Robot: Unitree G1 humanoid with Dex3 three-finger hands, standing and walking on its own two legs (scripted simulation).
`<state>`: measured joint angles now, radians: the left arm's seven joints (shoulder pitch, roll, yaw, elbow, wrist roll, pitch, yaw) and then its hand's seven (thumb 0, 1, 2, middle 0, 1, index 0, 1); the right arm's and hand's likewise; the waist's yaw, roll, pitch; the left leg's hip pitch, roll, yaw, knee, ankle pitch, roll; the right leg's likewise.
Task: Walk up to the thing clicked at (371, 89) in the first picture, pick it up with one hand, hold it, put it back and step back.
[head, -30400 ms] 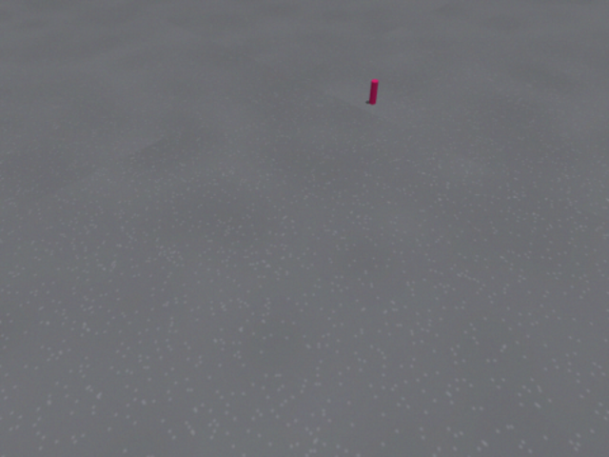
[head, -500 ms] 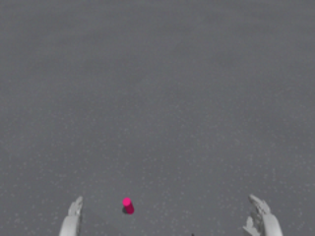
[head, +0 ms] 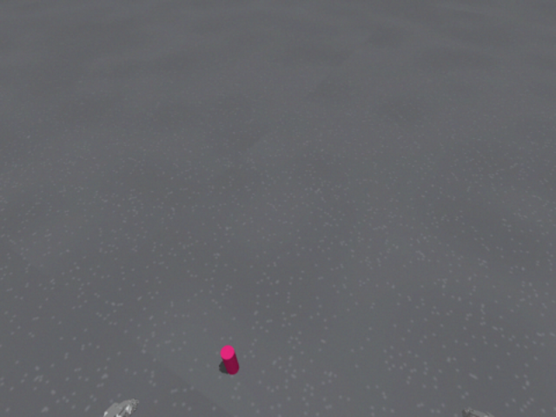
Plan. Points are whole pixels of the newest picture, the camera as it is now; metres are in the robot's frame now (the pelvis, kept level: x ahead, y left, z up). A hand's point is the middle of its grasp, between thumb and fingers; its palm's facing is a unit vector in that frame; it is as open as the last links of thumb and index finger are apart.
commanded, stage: stand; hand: left
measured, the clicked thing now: (230, 360) +0.42 +0.20 -0.67
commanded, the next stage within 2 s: step back in 1.92 s
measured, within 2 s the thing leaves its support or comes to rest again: neither
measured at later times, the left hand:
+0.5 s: hand out of the picture +0.03 +0.25 -0.13, palm faces +0.00 -0.94 -0.35, open 7.4 cm
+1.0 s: hand out of the picture +0.06 +0.24 -0.13, palm faces -0.02 -0.94 -0.33, open 7.4 cm
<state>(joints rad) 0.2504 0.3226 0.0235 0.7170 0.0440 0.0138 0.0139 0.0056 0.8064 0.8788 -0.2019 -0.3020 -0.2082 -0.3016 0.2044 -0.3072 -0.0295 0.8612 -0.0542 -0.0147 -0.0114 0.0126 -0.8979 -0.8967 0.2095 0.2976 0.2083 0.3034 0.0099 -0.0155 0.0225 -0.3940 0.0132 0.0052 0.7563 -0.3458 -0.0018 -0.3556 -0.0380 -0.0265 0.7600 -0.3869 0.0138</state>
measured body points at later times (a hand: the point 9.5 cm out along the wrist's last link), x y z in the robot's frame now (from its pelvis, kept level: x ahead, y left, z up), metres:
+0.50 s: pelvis -0.01 +0.01 +0.03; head -0.02 +0.00 +0.48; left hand +0.03 +0.30 -0.10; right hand +0.06 -0.27 -0.11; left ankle +0.03 +0.12 -0.71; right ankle +0.01 -0.13 -0.71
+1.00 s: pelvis +0.00 +0.00 +0.03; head +0.00 -0.01 +0.48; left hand +0.06 +0.29 -0.10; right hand +0.05 -0.29 -0.11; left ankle +0.03 +0.12 -0.71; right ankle +0.01 -0.13 -0.71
